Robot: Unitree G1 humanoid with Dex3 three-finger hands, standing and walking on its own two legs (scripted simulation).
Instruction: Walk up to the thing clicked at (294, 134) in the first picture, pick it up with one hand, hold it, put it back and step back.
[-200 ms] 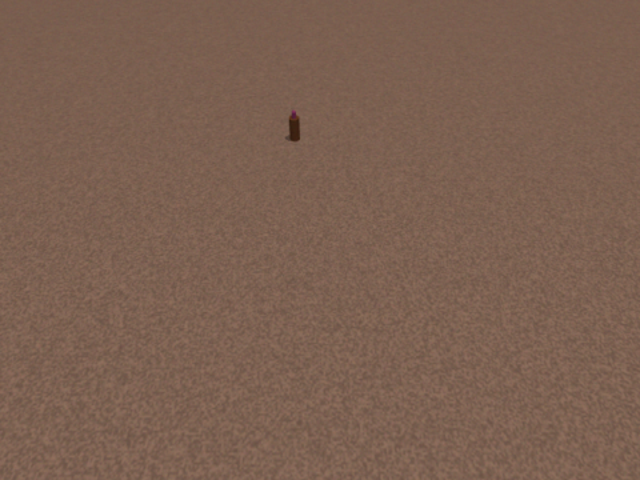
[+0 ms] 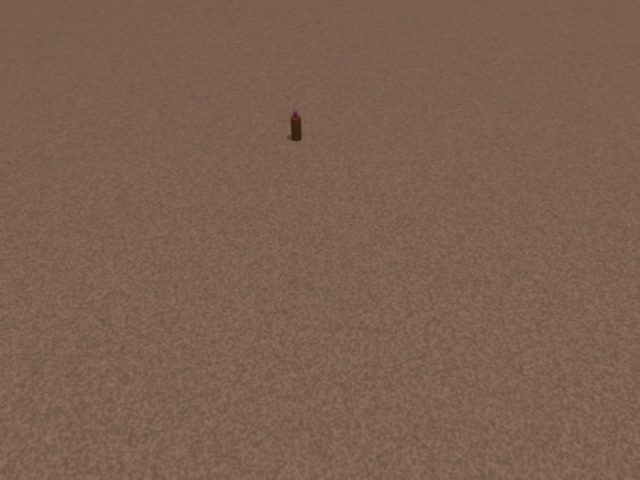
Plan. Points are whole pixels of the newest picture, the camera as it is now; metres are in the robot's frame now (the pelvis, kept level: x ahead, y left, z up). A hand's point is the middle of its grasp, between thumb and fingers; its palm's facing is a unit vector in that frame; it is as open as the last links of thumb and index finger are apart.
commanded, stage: stand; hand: left
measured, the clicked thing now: (296, 124) +1.85 +0.12 -0.70
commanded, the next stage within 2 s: walk up in 0.92 s
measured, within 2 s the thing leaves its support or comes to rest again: neither
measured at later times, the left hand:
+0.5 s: hand out of the picture +0.08 +0.25 -0.16, palm faces -0.03 -0.94 -0.34, open 7.4 cm
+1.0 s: hand out of the picture +0.08 +0.26 -0.15, palm faces -0.02 -0.94 -0.33, open 7.4 cm
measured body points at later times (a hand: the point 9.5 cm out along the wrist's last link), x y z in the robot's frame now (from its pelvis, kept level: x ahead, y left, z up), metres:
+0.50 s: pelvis +0.01 +0.00 +0.00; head +0.02 +0.00 +0.45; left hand +0.09 +0.30 -0.13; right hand +0.08 -0.30 -0.13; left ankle +0.00 +0.13 -0.75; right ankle +0.00 -0.12 -0.75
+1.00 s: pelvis +0.01 +0.00 +0.00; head +0.01 +0.00 +0.45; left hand +0.08 +0.31 -0.13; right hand +0.08 -0.30 -0.13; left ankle +0.00 +0.13 -0.74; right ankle +0.00 -0.11 -0.74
